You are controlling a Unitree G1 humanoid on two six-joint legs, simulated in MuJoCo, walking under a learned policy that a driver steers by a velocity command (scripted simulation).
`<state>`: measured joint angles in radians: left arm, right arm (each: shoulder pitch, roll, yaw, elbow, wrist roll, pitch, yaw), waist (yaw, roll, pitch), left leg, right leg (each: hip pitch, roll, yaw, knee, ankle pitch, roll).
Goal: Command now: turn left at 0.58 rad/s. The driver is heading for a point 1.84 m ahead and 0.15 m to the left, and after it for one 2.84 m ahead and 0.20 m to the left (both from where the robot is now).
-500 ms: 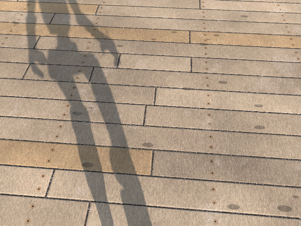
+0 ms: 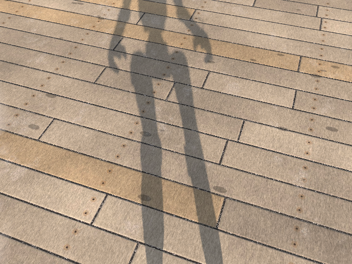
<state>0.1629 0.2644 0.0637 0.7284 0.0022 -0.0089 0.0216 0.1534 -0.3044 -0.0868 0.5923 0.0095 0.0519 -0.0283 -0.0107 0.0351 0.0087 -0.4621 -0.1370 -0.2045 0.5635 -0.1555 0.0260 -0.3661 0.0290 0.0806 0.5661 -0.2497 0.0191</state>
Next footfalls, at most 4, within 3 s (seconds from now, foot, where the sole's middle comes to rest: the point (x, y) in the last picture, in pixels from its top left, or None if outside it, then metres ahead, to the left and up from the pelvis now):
0.40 left None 0.00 0.13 -0.76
0.90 right None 0.28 -0.04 -0.76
1.44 left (113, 248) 0.53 0.28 -0.76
1.96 right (168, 174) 0.85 0.08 -0.76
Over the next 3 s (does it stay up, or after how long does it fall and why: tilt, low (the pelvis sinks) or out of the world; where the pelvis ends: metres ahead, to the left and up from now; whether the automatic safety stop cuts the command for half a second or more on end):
stays up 1.26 0.08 0.00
